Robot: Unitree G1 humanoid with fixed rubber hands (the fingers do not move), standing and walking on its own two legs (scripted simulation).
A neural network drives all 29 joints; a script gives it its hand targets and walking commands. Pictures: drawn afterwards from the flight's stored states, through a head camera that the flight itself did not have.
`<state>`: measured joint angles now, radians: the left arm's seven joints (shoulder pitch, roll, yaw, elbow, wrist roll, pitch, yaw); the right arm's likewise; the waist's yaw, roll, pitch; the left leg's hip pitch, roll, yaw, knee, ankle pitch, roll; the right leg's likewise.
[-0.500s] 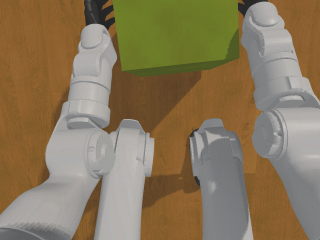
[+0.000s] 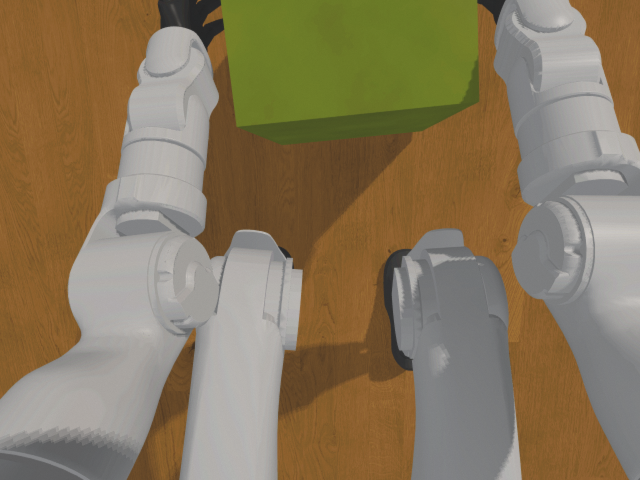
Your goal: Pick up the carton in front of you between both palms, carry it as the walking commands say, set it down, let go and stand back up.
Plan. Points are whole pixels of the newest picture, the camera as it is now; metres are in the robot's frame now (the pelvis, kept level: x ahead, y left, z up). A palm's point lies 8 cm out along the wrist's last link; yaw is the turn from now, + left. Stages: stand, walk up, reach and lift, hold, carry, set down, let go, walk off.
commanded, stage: set down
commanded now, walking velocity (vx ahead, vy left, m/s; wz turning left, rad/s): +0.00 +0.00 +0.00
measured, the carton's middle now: (345, 39) +0.53 -0.02 -0.24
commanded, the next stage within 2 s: let go in 1.56 s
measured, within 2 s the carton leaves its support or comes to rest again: neither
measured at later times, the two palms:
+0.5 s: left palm (161, 45) +0.52 +0.17 -0.19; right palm (553, 4) +0.53 -0.22 -0.19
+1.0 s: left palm out of the picture +0.53 +0.17 -0.02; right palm out of the picture +0.55 -0.21 -0.02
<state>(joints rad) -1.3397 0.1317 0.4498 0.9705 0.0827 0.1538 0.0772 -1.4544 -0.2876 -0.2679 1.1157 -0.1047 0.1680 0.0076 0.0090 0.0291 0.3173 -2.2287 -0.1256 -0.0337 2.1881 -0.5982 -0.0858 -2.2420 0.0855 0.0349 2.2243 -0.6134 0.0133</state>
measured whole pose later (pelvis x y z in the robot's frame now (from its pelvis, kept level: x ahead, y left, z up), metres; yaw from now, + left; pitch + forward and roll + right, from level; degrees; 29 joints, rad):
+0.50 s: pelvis +0.00 +0.00 -0.01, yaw +0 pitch +34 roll +3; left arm -1.37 0.28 0.22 1.09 -0.17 0.04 0.13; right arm -1.45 -0.47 -0.05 1.18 0.18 0.04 -0.04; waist 0.02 0.02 0.42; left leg -2.22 -0.08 0.00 2.21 -0.59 -0.06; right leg -2.24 0.05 0.02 2.25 -0.61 0.00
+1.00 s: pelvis +0.00 +0.00 +0.09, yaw +0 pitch +44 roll +2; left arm -1.21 0.19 0.27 0.88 -0.10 0.14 0.17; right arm -1.33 -0.42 -0.16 1.06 0.09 0.13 -0.01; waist 0.03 0.01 0.06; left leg -2.11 -0.06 -0.01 1.86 -0.53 -0.04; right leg -2.12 0.05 0.03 1.89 -0.55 0.00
